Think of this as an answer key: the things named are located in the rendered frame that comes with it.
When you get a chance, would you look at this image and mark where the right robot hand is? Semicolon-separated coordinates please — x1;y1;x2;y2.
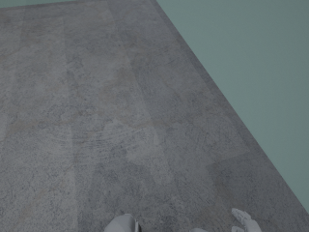
231;208;262;232

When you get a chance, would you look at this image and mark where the left robot thigh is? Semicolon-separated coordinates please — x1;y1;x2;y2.
103;215;139;232

